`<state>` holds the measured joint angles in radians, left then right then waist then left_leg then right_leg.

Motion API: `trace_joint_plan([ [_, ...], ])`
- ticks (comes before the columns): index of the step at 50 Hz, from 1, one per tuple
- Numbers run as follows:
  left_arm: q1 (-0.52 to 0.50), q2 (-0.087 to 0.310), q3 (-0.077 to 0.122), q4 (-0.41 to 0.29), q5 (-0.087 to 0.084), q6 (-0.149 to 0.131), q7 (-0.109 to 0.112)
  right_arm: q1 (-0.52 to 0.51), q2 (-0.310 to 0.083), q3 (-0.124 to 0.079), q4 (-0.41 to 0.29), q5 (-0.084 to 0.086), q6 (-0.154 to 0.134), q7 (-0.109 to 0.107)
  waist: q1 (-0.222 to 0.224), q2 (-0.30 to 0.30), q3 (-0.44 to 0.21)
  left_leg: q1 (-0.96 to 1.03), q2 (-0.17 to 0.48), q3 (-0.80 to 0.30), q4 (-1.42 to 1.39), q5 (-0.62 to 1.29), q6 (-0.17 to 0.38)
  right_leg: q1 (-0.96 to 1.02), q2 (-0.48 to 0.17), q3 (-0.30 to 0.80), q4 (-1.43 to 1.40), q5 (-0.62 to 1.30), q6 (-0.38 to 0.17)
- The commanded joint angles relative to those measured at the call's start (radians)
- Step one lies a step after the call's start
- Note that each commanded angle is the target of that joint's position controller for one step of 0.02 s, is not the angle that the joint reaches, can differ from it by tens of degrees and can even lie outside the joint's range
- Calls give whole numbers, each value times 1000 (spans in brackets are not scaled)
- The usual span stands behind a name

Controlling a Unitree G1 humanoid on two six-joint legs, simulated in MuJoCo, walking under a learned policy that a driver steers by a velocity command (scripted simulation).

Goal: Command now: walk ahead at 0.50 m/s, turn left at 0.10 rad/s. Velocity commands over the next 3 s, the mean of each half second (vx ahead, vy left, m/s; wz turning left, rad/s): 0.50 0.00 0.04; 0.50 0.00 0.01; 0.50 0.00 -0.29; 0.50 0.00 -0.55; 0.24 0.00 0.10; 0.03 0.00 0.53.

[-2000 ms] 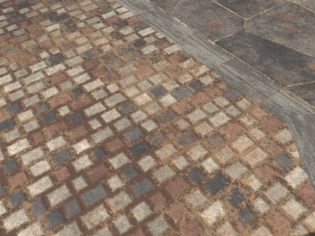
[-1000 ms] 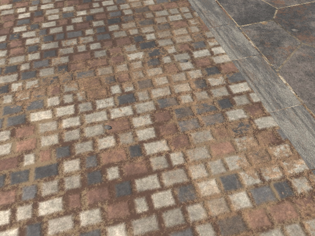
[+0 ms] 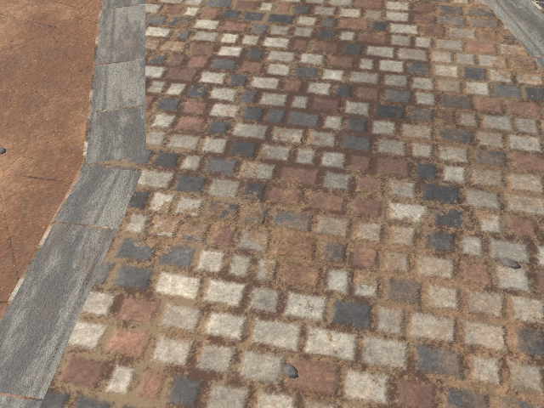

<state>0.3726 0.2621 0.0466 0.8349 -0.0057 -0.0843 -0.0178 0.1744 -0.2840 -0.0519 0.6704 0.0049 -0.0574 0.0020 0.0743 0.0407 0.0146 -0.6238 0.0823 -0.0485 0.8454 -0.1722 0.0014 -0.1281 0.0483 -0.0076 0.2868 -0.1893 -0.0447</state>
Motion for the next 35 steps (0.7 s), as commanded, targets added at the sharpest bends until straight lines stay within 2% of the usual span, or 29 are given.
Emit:
trace_joint_plan([
  [1,-42,183,41,-59,-11,-10,8,-92,-26,1,-79,4,-21,10,-7,-120,11,17,-4,18,-167,153,-10,-2,-236,150,-137,200,-158],
  [4,14,190,41,-29,-18,0,8,-171,-33,1,-99,14,-26,22,19,-120,29,57,-26,31,-255,203,-6,28,-255,139,-121,199,-147],
  [7,32,205,46,-8,-22,16,12,-208,-52,-5,-119,16,-32,35,8,-128,43,70,-38,30,-318,132,27,104,-296,154,-79,243,-128],
  [8,28,214,49,-4,-23,22,15,-189,-65,-11,-115,15,-34,36,-11,-133,33,112,-47,38,-338,105,41,123,-302,151,-49,300,-118],
  [9,10,222,51,-5,-24,26,17,-128,-84,-21,-99,11,-35,34,-56,-132,-1,213,-69,60,-372,100,61,122,-287,127,24,431,-101],
  [10,9,208,45,-6,-23,29,20,-4,-123,-43,-59,4,-34,27,-115,-112,-82,399,-88,78,-392,107,88,90,-242,84,171,552,-77],
  [11,-4,166,26,-28,-5,26,22,172,-182,-64,-23,-6,-30,17,-192,-57,-216,678,33,-45,-352,126,145,-66,-196,42,422,423,-40],
  [12,92,58,-10,-60,7,6,19,259,-288,-86,-6,-15,-22,12,-166,199,-348,1026,281,-480,-405,6,299,-462,-34,-15,807,-87,35],
  [13,67,117,1,-47,-10,-13,14,284,-207,-66,5,2,-17,15,-191,205,-386,1026,310,-675,-518,-149,334,-600,-32,102,954,-379,35],
  [14,-12,183,21,-71,-33,-24,7,212,-165,-48,1,5,-19,16,-179,138,-220,902,275,-544,-540,-177,289,-678,-88,105,994,-320,23],
  [15,-73,176,20,-82,-32,-27,7,150,-136,-38,-6,2,-18,16,-156,75,-138,771,227,-423,-560,-130,261,-660,-132,80,959,-232,19],
  [16,-99,164,21,-86,-17,-23,8,97,-110,-29,-6,-5,-20,21,-126,38,-69,648,189,-345,-596,-48,248,-626,-156,70,896,-172,26],
  [17,-88,154,25,-81,-5,-13,10,64,-88,-21,-8,-14,-26,23,-92,42,-44,562,158,-289,-630,20,236,-567,-181,78,853,-125,30],
  [18,-67,134,22,-76,-5,-3,9,47,-94,-24,-4,-14,-30,25,-69,68,-38,503,152,-261,-657,68,245,-518,-186,76,829,-104,40],
  [19,-56,116,18,-70,-4,6,9,43,-96,-26,4,-8,-38,25,-57,62,-34,471,144,-225,-675,121,252,-497,-188,70,804,-90,50],
  [21,-100,104,17,-84,2,17,14,57,-116,-32,27,-7,-47,21,-54,34,-12,446,134,-164,-703,182,256,-521,-189,64,726,-14,67],
  [24,-204,83,9,-112,6,13,8,94,-133,-36,58,-2,-45,11,-83,9,14,456,108,-87,-718,224,232,-531,-181,56,532,165,71],
  [27,-314,68,0,-139,-1,3,-4,149,-157,-39,93,6,-39,3,-124,7,35,469,95,-44,-722,193,208,-482,-148,31,364,292,63],
  [30,-399,76,-1,-173,-9,-3,-18,210,-168,-41,134,13,-27,1,-152,5,56,558,131,-54,-694,182,202,-498,-131,33,284,287,46],
  [32,-429,87,1,-192,-9,-7,-28,228,-173,-44,155,15,-15,-3,-150,11,60,634,161,-66,-653,223,189,-514,-123,37,245,223,24],
  [34,-408,103,6,-193,-7,-11,-34,229,-182,-48,168,16,-3,-8,-129,27,41,686,176,-71,-598,325,171,-463,-105,21,218,145,-1],
  [35,-358,121,14,-183,-6,-12,-33,216,-191,-49,169,15,2,-10,-97,39,8,695,165,-59,-535,467,158,-377,-79,-5,203,114,-18],
])
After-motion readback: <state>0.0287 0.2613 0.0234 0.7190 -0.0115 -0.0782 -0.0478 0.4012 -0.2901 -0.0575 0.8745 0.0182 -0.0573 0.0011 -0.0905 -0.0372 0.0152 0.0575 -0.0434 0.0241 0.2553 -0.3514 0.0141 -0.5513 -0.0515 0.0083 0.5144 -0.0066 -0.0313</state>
